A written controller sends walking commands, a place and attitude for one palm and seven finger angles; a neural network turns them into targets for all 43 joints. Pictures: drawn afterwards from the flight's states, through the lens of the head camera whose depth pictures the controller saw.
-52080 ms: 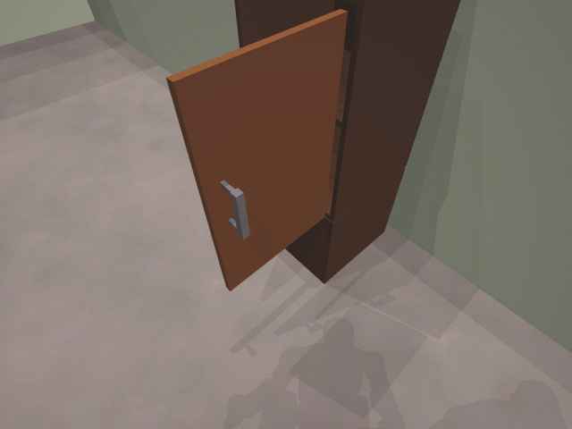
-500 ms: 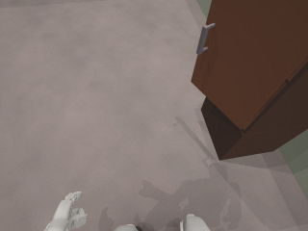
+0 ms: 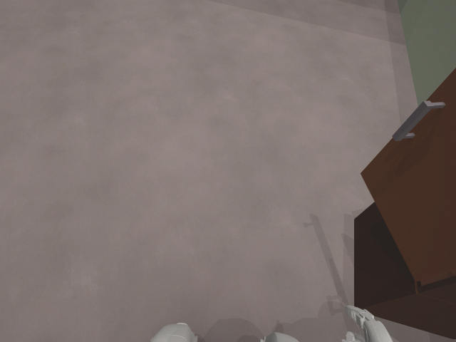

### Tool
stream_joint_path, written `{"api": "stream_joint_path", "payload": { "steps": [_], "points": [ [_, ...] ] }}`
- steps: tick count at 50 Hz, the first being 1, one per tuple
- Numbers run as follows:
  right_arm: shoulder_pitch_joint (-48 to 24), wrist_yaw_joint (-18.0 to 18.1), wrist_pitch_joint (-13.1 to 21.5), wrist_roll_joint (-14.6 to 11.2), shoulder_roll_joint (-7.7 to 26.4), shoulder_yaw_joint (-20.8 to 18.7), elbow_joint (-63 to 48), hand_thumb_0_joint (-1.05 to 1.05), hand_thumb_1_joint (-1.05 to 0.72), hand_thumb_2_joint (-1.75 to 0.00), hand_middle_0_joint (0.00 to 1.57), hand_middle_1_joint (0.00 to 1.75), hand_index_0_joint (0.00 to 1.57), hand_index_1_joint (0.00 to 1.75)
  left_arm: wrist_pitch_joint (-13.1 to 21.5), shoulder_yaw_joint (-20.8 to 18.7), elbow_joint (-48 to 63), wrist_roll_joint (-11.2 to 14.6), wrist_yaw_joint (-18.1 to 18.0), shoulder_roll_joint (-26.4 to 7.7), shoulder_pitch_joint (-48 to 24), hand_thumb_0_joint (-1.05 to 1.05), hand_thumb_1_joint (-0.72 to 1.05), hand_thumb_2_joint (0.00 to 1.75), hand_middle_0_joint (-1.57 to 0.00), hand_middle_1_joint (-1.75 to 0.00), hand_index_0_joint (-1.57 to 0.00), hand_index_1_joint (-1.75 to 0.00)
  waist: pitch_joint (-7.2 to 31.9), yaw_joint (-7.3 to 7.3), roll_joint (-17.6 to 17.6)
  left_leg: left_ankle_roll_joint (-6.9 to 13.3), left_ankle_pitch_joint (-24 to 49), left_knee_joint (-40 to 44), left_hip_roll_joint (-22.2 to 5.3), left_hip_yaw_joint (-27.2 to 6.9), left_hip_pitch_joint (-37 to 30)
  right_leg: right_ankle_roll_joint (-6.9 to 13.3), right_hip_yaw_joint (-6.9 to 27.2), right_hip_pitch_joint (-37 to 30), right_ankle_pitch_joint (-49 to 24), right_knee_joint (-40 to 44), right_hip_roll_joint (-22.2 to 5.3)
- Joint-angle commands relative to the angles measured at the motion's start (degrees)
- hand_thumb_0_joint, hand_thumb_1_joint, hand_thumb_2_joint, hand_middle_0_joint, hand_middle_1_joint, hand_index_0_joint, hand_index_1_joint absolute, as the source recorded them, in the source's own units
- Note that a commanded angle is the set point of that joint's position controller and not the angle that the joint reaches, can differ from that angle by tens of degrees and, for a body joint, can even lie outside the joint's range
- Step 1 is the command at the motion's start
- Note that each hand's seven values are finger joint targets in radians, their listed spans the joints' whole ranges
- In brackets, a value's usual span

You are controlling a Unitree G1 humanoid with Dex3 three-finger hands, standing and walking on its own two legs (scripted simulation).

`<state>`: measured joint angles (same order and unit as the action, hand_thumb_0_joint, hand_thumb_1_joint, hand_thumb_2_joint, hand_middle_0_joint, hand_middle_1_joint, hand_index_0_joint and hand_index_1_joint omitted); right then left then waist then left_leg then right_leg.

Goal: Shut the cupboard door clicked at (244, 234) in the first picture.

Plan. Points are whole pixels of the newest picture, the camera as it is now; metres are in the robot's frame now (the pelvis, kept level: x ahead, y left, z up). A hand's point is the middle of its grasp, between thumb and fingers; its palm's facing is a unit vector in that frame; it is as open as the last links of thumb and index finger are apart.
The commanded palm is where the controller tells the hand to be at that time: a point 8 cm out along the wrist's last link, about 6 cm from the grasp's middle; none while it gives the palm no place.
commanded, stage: walk to a spot facing it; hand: left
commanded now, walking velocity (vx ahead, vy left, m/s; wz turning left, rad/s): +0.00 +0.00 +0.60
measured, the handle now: (417, 121) +0.65 -0.43 -0.01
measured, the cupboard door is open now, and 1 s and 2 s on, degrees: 25 25 25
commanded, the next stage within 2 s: turn to face it in 1.66 s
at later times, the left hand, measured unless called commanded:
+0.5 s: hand out of the picture +0.08 +0.17 -0.13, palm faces +0.26 -0.93 -0.27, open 7.4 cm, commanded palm none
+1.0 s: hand out of the picture +0.05 +0.25 -0.13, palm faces +0.55 -0.80 -0.25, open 7.4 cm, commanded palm none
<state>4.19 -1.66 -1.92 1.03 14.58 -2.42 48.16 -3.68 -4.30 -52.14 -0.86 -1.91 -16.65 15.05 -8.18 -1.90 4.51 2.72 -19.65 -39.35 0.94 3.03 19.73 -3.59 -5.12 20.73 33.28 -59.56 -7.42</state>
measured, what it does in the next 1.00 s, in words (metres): steps on the spot, turning left: right foot, then left foot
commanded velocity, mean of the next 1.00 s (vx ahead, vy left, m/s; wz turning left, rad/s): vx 0.13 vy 0.00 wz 0.60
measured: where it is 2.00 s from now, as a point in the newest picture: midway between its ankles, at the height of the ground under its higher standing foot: (152, 290)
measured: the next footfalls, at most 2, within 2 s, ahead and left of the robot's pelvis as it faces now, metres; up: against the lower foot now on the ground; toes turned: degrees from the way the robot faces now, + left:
right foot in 0.34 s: +0.10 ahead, -0.16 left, +0.00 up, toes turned +10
left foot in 0.68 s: +0.01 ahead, +0.10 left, +0.00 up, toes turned +29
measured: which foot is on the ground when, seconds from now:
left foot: down 0.00-0.34, up 0.36-0.66, down 0.68-1.00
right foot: up 0.00-0.32, down 0.34-0.68, up 0.70-1.00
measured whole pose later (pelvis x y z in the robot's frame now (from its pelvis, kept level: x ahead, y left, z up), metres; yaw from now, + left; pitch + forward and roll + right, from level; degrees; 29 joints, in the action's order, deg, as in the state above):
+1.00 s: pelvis +0.08 +0.00 +0.02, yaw +35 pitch +0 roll -1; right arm 17.2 -0.6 -0.7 1.8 12.4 -2.1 54.8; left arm -1.1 -4.1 -50.2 -0.9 1.6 -15.3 8.7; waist -3.6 1.5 0.0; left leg 0.9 -17.8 -26.4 1.0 -5.4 8.9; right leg -4.0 -2.1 25.6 19.6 -43.2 -4.7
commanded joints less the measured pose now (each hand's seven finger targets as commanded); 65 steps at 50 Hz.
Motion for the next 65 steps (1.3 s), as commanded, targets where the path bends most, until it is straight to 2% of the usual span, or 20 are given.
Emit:
{"api": "stream_joint_path", "payload": {
  "steps": [1, 14, 15, 17, 19, 22, 28, 32, 34, 35, 40, 46, 51, 52, 53, 54, 55, 58, 60, 65],
  "points": [
    [5.65, 2.53, 0.57, 0.24, 11.51, -3.1, -2.38, 0.0, -0.9, -0.9, 0.2, 0.3, 0.2, 0.3, 1.7, -0.91, 7.4, -0.38, 0.58, -5.44, -5.24, 0.0, 0.9, 0.9, -0.2, -0.3, -0.2, -0.3, 9.68, 4.74, -16.08, 7.37, 36.6, 16.42, -15.55, -17.23, -12.7, -0.72, 5.79, 11.67, -6.02, -7.43, 0.25],
    [3.45, 2.13, 0.1, 0.18, 10.02, -4.07, -1.95, 0.0, -0.9, -0.9, 0.2, 0.3, 0.2, 0.3, 2.84, -0.54, 7.07, 0.28, 0.61, -2.86, -0.68, 0.0, 0.9, 0.9, -0.2, -0.3, -0.2, -0.3, 11.18, 0.46, -13.96, 4.35, 26.75, 12.43, -9.69, -21.74, -1.53, 0.06, 3.61, -9.56, -17.83, 26.07, 6.7],
    [3.29, 1.9, 0.16, -0.3, 8.52, -4.02, -2.17, 0.0, -0.9, -0.9, 0.2, 0.3, 0.2, 0.3, 3.49, -0.89, 6.49, 0.1, 0.41, -4.36, 1.79, 0.0, 0.9, 0.9, -0.2, -0.3, -0.2, -0.3, 12.12, -0.94, -9.84, 1.97, 19.65, 8.45, -6.65, -20.44, 2.7, 0.27, 5.03, -16.61, -23.54, 34.49, 4.54],
    [5.3, 1.43, 0.12, -0.6, 4.18, -3.83, -3.12, 0.0, -0.9, -0.9, 0.2, 0.3, 0.2, 0.3, 4.13, -2.09, 6.73, -1.2, -0.29, -12.13, 2.64, 0.0, 0.9, 0.9, -0.2, -0.3, -0.2, -0.3, 12.58, -1.29, 13.23, -5.01, -16.71, -18.53, 4.95, -6.36, 13.76, 11.06, 28.86, -18.62, -32.48, 44.03, -20.86],
    [8.06, 0.69, -0.92, 0.15, 4.89, -4.14, -1.13, 0.0, -0.9, -0.9, 0.2, 0.3, 0.2, 0.3, 3.98, -0.81, 8.26, -0.76, -0.44, -7.3, -3.97, 0.0, 0.9, 0.9, -0.2, -0.3, -0.2, -0.3, 8.79, 2.7, 3.7, -4.57, -9.6, -33.39, 0.37, -8.71, 12.6, 12.98, 18.06, -9.52, -27.86, 42.62, -15.94],
    [7.64, -0.06, -1.36, 0.09, 4.81, -3.66, -0.02, 0.0, -0.9, -0.9, 0.2, 0.3, 0.2, 0.3, 3.66, -0.17, 9.4, -0.63, -0.68, -4.63, -8.56, 0.0, 0.9, 0.9, -0.2, -0.3, -0.2, -0.3, 7.27, 4.39, 10.28, -6.14, -5.64, -33.13, -2.73, -5.32, 12.08, 10.88, 7.23, -8.27, -35.14, 40.01, -11.35],
    [3.2, -0.34, -0.66, -0.49, 2.02, -2.24, -0.91, 0.0, -0.9, -0.9, 0.2, 0.3, 0.2, 0.3, 3.39, -1.97, 6.8, -1.08, -0.45, -8.48, -0.72, 0.0, 0.9, 0.9, -0.2, -0.3, -0.2, -0.3, 9.42, 0.13, 7.2, -6.14, -8.44, -9.25, -1.77, 1.2, 6.41, 10.4, 1.78, -17.41, -48.09, 33.45, -13.24],
    [9.75, -0.18, 0.49, -0.27, 4.46, -2.66, 0.4, 0.0, -0.9, -0.9, 0.2, 0.3, 0.2, 0.3, 2.96, -2.39, 6.06, -0.33, 0.29, -8.13, -0.79, 0.0, 0.9, 0.9, -0.2, -0.3, -0.2, -0.3, 13.12, 3.29, 2.89, -4.37, 4.11, 11.3, -1.06, 1.79, -8.84, 5.1, -2.91, -11.2, -36.62, 23.59, -11.97],
    [18.93, 0.63, 1.3, 0.75, 15.94, -5.33, 2.01, 0.0, -0.9, -0.9, 0.2, 0.3, 0.2, 0.3, 2.52, -0.51, 10.34, 0.04, 1.22, -1.17, -5.44, 0.0, 0.9, 0.9, -0.2, -0.3, -0.2, -0.3, 14.02, 8.93, -27.21, 7.39, 19.74, 21.04, -22.92, -31.67, -22.96, -1.53, -5.42, 16.74, 7.99, -0.23, 1.34],
    [21.72, 1.19, 1.22, 0.85, 15.41, -5.24, 3.84, 0.0, -0.9, -0.9, 0.2, 0.3, 0.2, 0.3, 2.49, -0.3, 11.73, -0.61, 1.22, -2.82, -11.35, 0.0, 0.9, 0.9, -0.2, -0.3, -0.2, -0.3, 11.81, 10.38, -19.17, 10.97, 15.11, 21.67, -24.79, -32.11, -21.37, 0.19, 1.71, 19.89, 5.75, -4.75, 0.16],
    [12.78, 2.57, 2.95, 0.71, 9.85, -2.93, 1.2, 0.0, -0.9, -0.9, 0.2, 0.3, 0.2, 0.3, 3.61, -0.92, 7.75, -0.38, 2.97, -2.98, -10.06, 0.0, 0.9, 0.9, -0.2, -0.3, -0.2, -0.3, 7.33, 5.05, -14.94, 7.45, 12.53, 21.88, -14.6, -21.62, -15.38, -0.02, 4.62, 17.18, -9.65, -3.13, 0.53],
    [11.87, 2.07, 3.1, 0.57, 10.55, -3.3, 2.05, 0.0, -0.9, -0.9, 0.2, 0.3, 0.2, 0.3, 3.89, -0.36, 7.47, -0.3, 3.75, -2.38, -10.46, 0.0, 0.9, 0.9, -0.2, -0.3, -0.2, -0.3, 5.18, 3.98, -12.06, 7.4, 2.03, 24.85, -11.91, -20.61, -11.01, -0.82, 2.34, 9.56, -13.44, 13.69, 2.96],
    [6.91, 1.64, 2.68, 0.21, 9.8, -3.61, 1.74, 0.0, -0.9, -0.9, 0.2, 0.3, 0.2, 0.3, 5.09, -1.19, 4.47, -0.44, 3.54, -3.77, 0.42, 0.0, 0.9, 0.9, -0.2, -0.3, -0.2, -0.3, 6.34, -1.69, -9.51, 4.6, -3.81, 15.27, -7.57, -19.48, 3.74, -0.21, 0.29, -15.07, -18.7, 29.46, 6.42],
    [6.39, 1.47, 2.94, -0.31, 7.01, -3.13, 1.11, 0.0, -0.9, -0.9, 0.2, 0.3, 0.2, 0.3, 5.83, -2.15, 2.46, -0.78, 2.97, -7.25, 7.41, 0.0, 0.9, 0.9, -0.2, -0.3, -0.2, -0.3, 9.13, -4.84, -1.71, 2.01, -9.29, 4.88, -2.76, -15.18, 13.3, 0.9, 7.16, -27.49, -11.89, 36.76, 0.04],
    [7.13, 1.34, 3.39, -0.8, 2.19, -2.21, -0.28, 0.0, -0.9, -0.9, 0.2, 0.3, 0.2, 0.3, 6.3, -3.36, 1.62, -1.56, 2.09, -13.39, 12.92, 0.0, 0.9, 0.9, -0.2, -0.3, -0.2, -0.3, 12.94, -7.01, 17.47, -1.32, -16.75, -16.75, 4.5, -6.09, 21.1, 5.7, 29.01, -32.6, 3.0, 46.92, -17.73],
    [5.72, 1.0, 3.1, -0.03, 4.91, -2.94, -0.89, 0.0, -0.9, -0.9, 0.2, 0.3, 0.2, 0.3, 5.88, -2.62, 2.15, -0.71, 1.61, -12.29, 10.63, 0.0, 0.9, 0.9, -0.2, -0.3, -0.2, -0.3, 7.97, -4.74, 14.02, -1.11, -15.14, -28.66, 1.07, -8.12, 23.16, 8.76, 37.14, -22.99, 11.91, 53.12, -21.88],
    [6.72, 0.55, 2.98, 0.62, 4.55, -3.21, -0.32, 0.0, -0.9, -0.9, 0.2, 0.3, 0.2, 0.3, 5.87, -2.11, 3.41, -0.55, 1.58, -9.86, 4.89, 0.0, 0.9, 0.9, -0.2, -0.3, -0.2, -0.3, 4.86, -1.34, 6.91, -1.16, -9.12, -31.29, -0.75, -8.93, 23.83, 8.73, 30.7, -18.62, 9.89, 52.96, -20.12],
    [6.68, -0.67, 2.09, 1.01, 3.95, -3.02, 2.11, 0.0, -0.9, -0.9, 0.2, 0.3, 0.2, 0.3, 7.0, -0.62, 3.98, -0.91, 1.11, -3.7, -1.43, 0.0, 0.9, 0.9, -0.2, -0.3, -0.2, -0.3, 1.51, 2.53, 7.65, -2.57, 1.15, -33.81, -6.19, -6.97, 18.42, 8.0, 15.38, -7.37, -1.9, 51.55, -15.25],
    [6.43, -1.19, 1.54, 0.53, 1.99, -2.55, 1.92, 0.0, -0.9, -0.9, 0.2, 0.3, 0.2, 0.3, 7.55, -0.54, 3.12, -0.8, 1.19, -3.14, 0.2, 0.0, 0.9, 0.9, -0.2, -0.3, -0.2, -0.3, 3.22, 2.81, 5.3, -3.36, 3.94, -29.47, -5.61, -4.42, 17.4, 7.44, 4.86, -10.32, -15.52, 49.53, -12.51],
    [-0.79, -2.06, 1.85, 0.38, -0.48, -1.31, -0.44, 0.0, -0.9, -0.9, 0.2, 0.3, 0.2, 0.3, 7.87, -0.82, -0.38, -1.03, 0.9, -3.39, 6.23, 0.0, 0.9, 0.9, -0.2, -0.3, -0.2, -0.3, 4.01, 0.32, 4.51, -3.49, 4.7, -12.64, -5.55, 0.69, 18.1, 7.49, -4.51, -19.84, -32.85, 46.04, -12.2]
  ]
}}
